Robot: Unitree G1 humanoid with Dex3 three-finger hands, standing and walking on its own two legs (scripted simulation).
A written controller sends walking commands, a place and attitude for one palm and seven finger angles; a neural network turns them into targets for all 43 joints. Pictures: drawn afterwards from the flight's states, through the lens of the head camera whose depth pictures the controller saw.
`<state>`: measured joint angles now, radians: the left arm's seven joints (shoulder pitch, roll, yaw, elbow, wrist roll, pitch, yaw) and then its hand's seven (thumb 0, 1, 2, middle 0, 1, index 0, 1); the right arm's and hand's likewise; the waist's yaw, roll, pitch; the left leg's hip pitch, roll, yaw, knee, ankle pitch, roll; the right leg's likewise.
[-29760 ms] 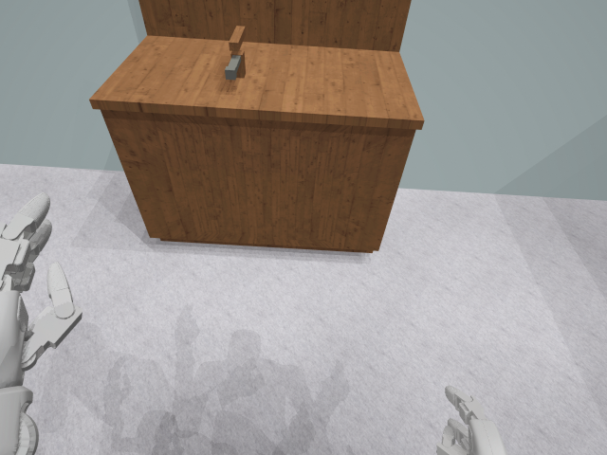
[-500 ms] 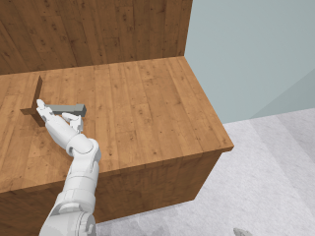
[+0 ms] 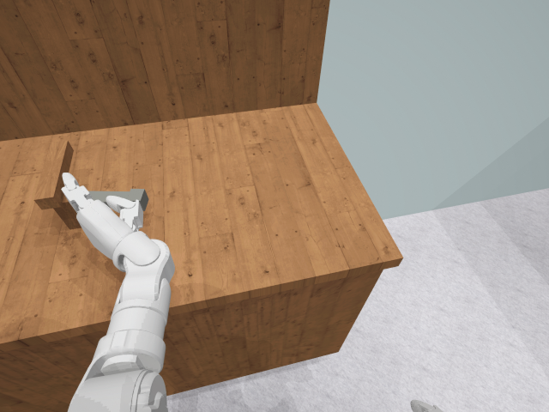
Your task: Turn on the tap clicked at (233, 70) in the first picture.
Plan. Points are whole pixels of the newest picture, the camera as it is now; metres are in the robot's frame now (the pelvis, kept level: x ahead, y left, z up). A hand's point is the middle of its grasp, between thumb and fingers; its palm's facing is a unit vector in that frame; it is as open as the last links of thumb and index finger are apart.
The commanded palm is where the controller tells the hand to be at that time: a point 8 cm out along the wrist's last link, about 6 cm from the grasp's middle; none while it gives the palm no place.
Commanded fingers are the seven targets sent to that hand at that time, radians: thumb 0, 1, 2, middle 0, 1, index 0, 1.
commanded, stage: lift the hand up off the lever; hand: left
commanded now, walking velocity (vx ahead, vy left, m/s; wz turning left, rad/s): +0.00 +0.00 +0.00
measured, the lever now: (137, 199) +0.46 +0.26 +0.03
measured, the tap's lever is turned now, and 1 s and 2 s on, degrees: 76 76 76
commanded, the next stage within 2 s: draw the hand back beside the body in 0.78 s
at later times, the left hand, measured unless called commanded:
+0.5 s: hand (124, 207) +0.38 +0.23 +0.10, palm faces +0.80 -0.60 -0.05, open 7.8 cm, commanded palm +0.33 +0.24 +0.10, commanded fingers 0.00 0.90 0.90 -0.15 -0.15 -0.15 -0.15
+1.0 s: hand (144, 199) +0.38 +0.20 +0.11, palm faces +0.61 -0.78 -0.12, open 7.8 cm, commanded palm +0.32 +0.24 +0.12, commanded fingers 0.00 0.90 0.90 -0.16 -0.17 -0.16 -0.17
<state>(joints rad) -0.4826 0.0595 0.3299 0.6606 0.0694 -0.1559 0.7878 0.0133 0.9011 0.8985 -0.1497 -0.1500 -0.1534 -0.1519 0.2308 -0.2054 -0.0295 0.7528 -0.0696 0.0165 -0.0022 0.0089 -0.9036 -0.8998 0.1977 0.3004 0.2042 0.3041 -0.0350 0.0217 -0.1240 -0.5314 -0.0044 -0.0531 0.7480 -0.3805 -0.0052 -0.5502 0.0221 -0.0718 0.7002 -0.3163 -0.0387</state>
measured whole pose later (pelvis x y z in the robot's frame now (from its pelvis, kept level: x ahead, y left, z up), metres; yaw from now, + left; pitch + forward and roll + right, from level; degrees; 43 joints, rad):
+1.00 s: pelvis +0.01 +0.00 +0.01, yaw -1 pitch +5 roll +0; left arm -0.32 0.10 0.20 0.38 0.05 -0.02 0.55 0.01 0.90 0.90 -0.15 -0.15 -0.15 -0.15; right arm 0.17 -0.19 -0.01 0.71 -0.03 0.05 -0.05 0.01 -0.90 -0.90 0.20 0.30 0.21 0.30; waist 0.01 0.02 -0.08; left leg -0.37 0.00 -0.03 0.63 -0.35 -0.01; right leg -0.40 0.03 -0.05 0.61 -0.29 -0.04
